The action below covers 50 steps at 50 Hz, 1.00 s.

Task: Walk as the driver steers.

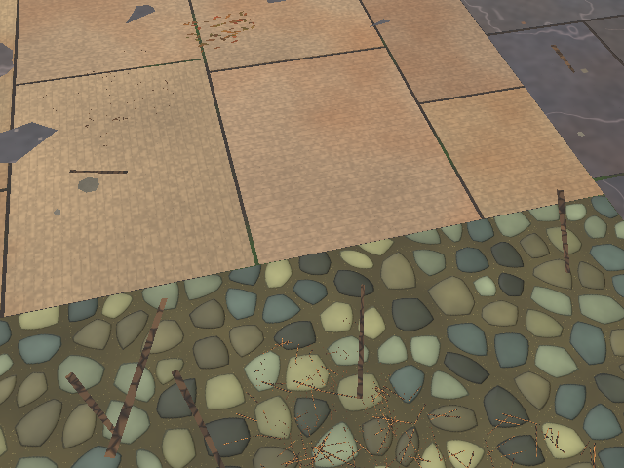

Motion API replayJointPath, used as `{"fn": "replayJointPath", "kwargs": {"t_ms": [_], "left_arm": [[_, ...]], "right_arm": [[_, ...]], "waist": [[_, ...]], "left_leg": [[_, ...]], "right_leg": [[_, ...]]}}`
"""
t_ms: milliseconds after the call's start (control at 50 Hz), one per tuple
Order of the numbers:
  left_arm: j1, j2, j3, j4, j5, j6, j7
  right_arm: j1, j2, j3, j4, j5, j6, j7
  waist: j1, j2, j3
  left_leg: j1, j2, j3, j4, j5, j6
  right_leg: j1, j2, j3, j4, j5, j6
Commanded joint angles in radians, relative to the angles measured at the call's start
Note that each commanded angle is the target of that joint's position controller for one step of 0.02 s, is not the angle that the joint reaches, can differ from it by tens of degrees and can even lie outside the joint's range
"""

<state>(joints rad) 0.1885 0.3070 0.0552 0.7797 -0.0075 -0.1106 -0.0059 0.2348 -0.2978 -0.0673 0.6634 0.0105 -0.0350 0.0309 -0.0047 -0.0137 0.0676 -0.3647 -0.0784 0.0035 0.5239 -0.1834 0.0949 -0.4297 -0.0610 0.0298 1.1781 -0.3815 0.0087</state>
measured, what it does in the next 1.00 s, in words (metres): walks ahead, turning left: right foot, then left foot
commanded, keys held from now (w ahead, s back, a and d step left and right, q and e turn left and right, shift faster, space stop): w+q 0.86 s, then no key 0.14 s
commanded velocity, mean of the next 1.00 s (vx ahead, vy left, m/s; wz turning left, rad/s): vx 0.48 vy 0.00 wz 0.57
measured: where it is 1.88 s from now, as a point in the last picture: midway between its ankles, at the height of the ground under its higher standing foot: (243, 371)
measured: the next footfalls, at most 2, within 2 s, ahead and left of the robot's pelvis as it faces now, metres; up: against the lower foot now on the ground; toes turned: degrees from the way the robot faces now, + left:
right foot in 0.34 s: +0.38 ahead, -0.13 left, +0.00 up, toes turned +16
left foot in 0.86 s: +0.55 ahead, +0.23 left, +0.00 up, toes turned +34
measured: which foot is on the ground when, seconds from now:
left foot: down 0.00-0.36, up 0.38-0.84, down 0.86-1.00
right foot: up 0.00-0.32, down 0.34-0.84, up 0.86-1.00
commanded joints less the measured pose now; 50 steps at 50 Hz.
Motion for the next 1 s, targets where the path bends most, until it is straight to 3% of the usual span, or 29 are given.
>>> {"fn": "replayJointPath", "kwargs": {"t_ms": [20,100,160,200,260,300,320,340,360,380,400,420,440,460,480,520,560,680,760,800,820,840,860,880,900,920,940,960,1000], "left_arm": [[0.004,0.121,0.032,-0.079,0.019,-0.008,0.004],[-0.101,0.063,0.011,-0.107,0.026,0.011,0.004],[-0.206,0.044,0.000,-0.131,0.015,0.005,-0.007],[-0.252,0.055,0.001,-0.148,0.005,-0.001,-0.015],[-0.259,0.091,0.016,-0.157,0.001,-0.013,-0.024],[-0.205,0.112,0.028,-0.147,-0.002,-0.022,-0.024],[-0.125,0.126,0.041,-0.125,0.001,-0.026,-0.019],[-0.008,0.162,0.056,-0.108,0.016,-0.031,-0.012],[0.128,0.242,0.076,-0.095,0.035,-0.027,-0.004],[0.174,0.232,0.077,-0.063,0.014,-0.013,-0.014],[0.123,0.143,0.054,-0.081,0.002,-0.008,-0.014],[0.078,0.106,0.043,-0.088,0.006,0.002,-0.009],[0.036,0.085,0.033,-0.086,0.012,0.007,-0.007],[0.013,0.064,0.026,-0.079,0.018,0.007,-0.005],[0.002,0.061,0.025,-0.073,0.021,0.005,-0.002],[0.007,0.071,0.030,-0.055,0.014,-0.004,-0.001],[0.016,0.100,0.040,-0.038,0.013,-0.008,0.000],[0.047,0.145,0.048,-0.003,0.005,0.009,0.007],[0.094,0.184,0.059,0.025,-0.015,0.031,0.007],[0.091,0.216,0.069,0.024,-0.025,0.044,0.013],[0.086,0.229,0.073,0.022,-0.030,0.051,0.016],[0.075,0.217,0.068,0.017,-0.032,0.056,0.020],[0.096,0.167,0.047,0.002,-0.004,0.052,0.023],[0.194,0.028,-0.002,-0.059,0.031,0.028,0.006],[0.093,0.128,0.014,-0.052,-0.001,0.000,-0.007],[0.016,0.163,0.023,-0.072,-0.034,-0.010,-0.012],[0.012,0.144,0.017,-0.067,-0.022,-0.011,-0.003],[0.014,0.143,0.019,-0.055,0.002,-0.004,0.005],[0.051,0.136,0.022,-0.040,0.005,0.025,0.009]], "right_arm": [[0.000,-0.128,-0.035,-0.080,-0.009,-0.025,-0.014],[0.049,-0.164,-0.046,-0.053,0.004,-0.024,-0.039],[0.088,-0.169,-0.049,-0.034,0.009,-0.016,-0.048],[0.123,-0.173,-0.052,-0.016,0.013,-0.013,-0.049],[0.143,-0.159,-0.050,-0.001,0.017,-0.005,-0.052],[0.129,-0.157,-0.052,-0.001,0.015,0.002,-0.054],[0.116,-0.136,-0.045,-0.006,0.013,0.005,-0.054],[0.111,-0.086,-0.026,-0.019,0.006,0.003,-0.050],[0.193,-0.024,-0.006,-0.042,0.010,-0.002,-0.050],[0.253,-0.051,-0.001,-0.059,0.028,-0.009,-0.052],[0.195,-0.142,-0.024,-0.039,0.034,-0.006,-0.052],[0.109,-0.164,-0.031,-0.050,0.024,0.000,-0.051],[0.069,-0.152,-0.032,-0.059,0.013,0.003,-0.049],[0.052,-0.138,-0.035,-0.065,0.009,0.007,-0.045],[0.061,-0.117,-0.032,-0.067,0.016,0.012,-0.039],[0.053,-0.077,-0.023,-0.076,0.019,0.020,-0.034],[0.017,-0.062,-0.017,-0.095,0.014,0.022,-0.032],[-0.135,-0.032,0.000,-0.127,0.012,0.003,0.001],[-0.212,-0.043,-0.003,-0.167,0.016,0.004,0.023],[-0.172,-0.079,-0.021,-0.171,0.008,0.010,0.025],[-0.091,-0.111,-0.039,-0.155,0.006,0.015,0.023],[0.069,-0.157,-0.068,-0.112,0.009,0.020,0.014],[0.234,-0.231,-0.099,-0.072,0.016,0.032,-0.007],[0.159,-0.336,-0.102,-0.095,0.014,0.020,-0.012],[0.170,-0.230,-0.072,-0.127,0.003,0.005,-0.006],[0.123,-0.181,-0.051,-0.114,-0.011,-0.009,-0.003],[0.070,-0.154,-0.043,-0.107,-0.005,-0.015,-0.003],[0.016,-0.125,-0.035,-0.107,-0.002,-0.015,-0.005],[-0.036,-0.118,-0.027,-0.109,-0.019,-0.018,-0.012]], "waist": [[0.016,0.059,-0.134],[-0.008,0.053,-0.080],[-0.049,0.084,-0.058],[-0.068,0.093,-0.052],[-0.060,0.112,-0.054],[-0.026,0.146,-0.064],[0.017,0.148,-0.096],[0.074,0.110,-0.201],[0.079,-0.090,-0.359],[0.059,-0.316,-0.401],[0.077,-0.179,-0.260],[0.081,-0.108,-0.162],[0.063,-0.071,-0.098],[0.043,-0.080,-0.066],[0.026,-0.102,-0.055],[0.020,-0.099,-0.047],[0.022,-0.073,-0.038],[0.075,-0.041,-0.010],[0.083,-0.044,0.016],[0.038,-0.075,-0.030],[-0.016,-0.083,-0.083],[-0.107,-0.060,-0.165],[-0.172,0.046,-0.258],[-0.023,0.317,-0.358],[-0.110,0.181,-0.453],[-0.106,0.130,-0.311],[-0.060,0.044,-0.230],[-0.028,0.025,-0.180],[0.023,0.049,-0.164]], "left_leg": [[0.240,0.267,-0.389,-0.283,0.212,0.209],[0.144,0.210,-0.280,-0.301,0.246,0.179],[0.106,0.172,-0.257,-0.290,0.141,0.133],[0.118,0.187,-0.294,-0.273,0.096,0.122],[0.201,0.217,-0.378,-0.196,0.060,0.105],[0.228,0.224,-0.421,-0.134,0.091,0.088],[0.215,0.191,-0.411,-0.066,0.130,0.066],[0.153,0.138,-0.359,0.120,0.119,0.032],[-0.123,0.015,-0.228,0.453,-0.132,-0.042],[-0.359,0.008,-0.178,0.680,-0.427,-0.069],[-0.434,0.069,-0.198,0.767,-0.351,-0.079],[-0.433,0.103,-0.159,0.776,-0.271,-0.083],[-0.405,0.132,-0.145,0.739,-0.211,-0.086],[-0.374,0.161,-0.145,0.696,-0.170,-0.085],[-0.333,0.179,-0.134,0.672,-0.147,-0.086],[-0.328,0.191,-0.112,0.632,-0.117,-0.093],[-0.361,0.200,-0.109,0.560,-0.061,-0.105],[-0.309,0.180,-0.027,0.240,0.202,-0.094],[-0.286,0.154,0.024,0.124,0.136,-0.051],[-0.182,0.093,0.077,0.106,0.031,-0.009],[-0.068,0.052,0.102,0.093,-0.005,0.018],[0.163,0.012,0.108,0.033,0.054,0.056],[0.477,0.110,-0.074,0.023,0.057,0.112],[0.759,0.384,-0.662,-0.082,-0.029,0.307],[0.759,0.432,-0.776,-0.188,0.007,0.312],[0.640,0.408,-0.593,-0.183,0.223,0.265],[0.500,0.362,-0.451,-0.160,0.417,0.227],[0.384,0.326,-0.353,-0.162,0.528,0.199],[0.230,0.296,-0.274,-0.205,0.648,0.190]], "right_leg": [[-0.193,-0.053,0.054,-0.088,0.077,0.013],[-0.180,-0.016,0.030,-0.341,0.273,0.062],[-0.104,0.032,0.024,-0.549,0.445,0.066],[-0.070,0.050,0.033,-0.610,0.477,0.060],[-0.047,0.058,0.062,-0.682,0.412,0.034],[0.024,0.062,0.053,-0.705,0.326,0.004],[0.136,0.064,0.035,-0.746,0.325,-0.021],[0.346,-0.024,0.102,-0.731,0.308,-0.071],[0.706,-0.246,0.418,-0.745,0.188,-0.190],[0.803,-0.369,0.774,-0.853,-0.082,-0.276],[0.693,-0.337,0.694,-0.891,-0.207,-0.240],[0.573,-0.296,0.533,-0.896,-0.121,-0.201],[0.460,-0.252,0.417,-0.918,0.005,-0.187],[0.388,-0.219,0.332,-0.940,0.095,-0.177],[0.338,-0.197,0.266,-0.965,0.148,-0.171],[0.309,-0.190,0.176,-1.003,0.235,-0.187],[0.320,-0.203,0.113,-1.025,0.319,-0.205],[0.374,-0.174,-0.098,-1.027,0.454,-0.168],[0.479,-0.212,-0.155,-0.982,0.573,-0.143],[0.522,-0.215,-0.194,-0.857,0.899,-0.123],[0.520,-0.207,-0.215,-0.724,1.044,-0.110],[0.436,-0.177,-0.245,-0.520,1.051,-0.082],[0.186,-0.137,-0.243,-0.215,0.728,-0.040],[-0.241,0.074,-0.143,0.134,-0.207,0.016],[-0.308,0.062,0.052,0.225,-0.221,0.008],[-0.339,0.020,0.044,0.203,-0.131,-0.002],[-0.301,-0.025,0.033,0.126,-0.059,0.000],[-0.251,-0.052,0.026,0.053,-0.031,0.010],[-0.127,-0.063,0.024,-0.001,0.004,0.028]]}}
